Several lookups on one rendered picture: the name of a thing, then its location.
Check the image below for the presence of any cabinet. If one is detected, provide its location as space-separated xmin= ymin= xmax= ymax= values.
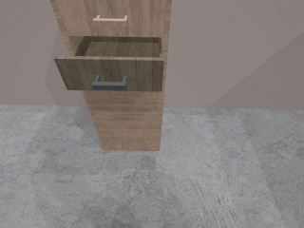
xmin=49 ymin=0 xmax=172 ymax=151

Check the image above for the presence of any drawer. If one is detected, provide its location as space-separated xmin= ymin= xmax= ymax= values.
xmin=54 ymin=36 xmax=164 ymax=92

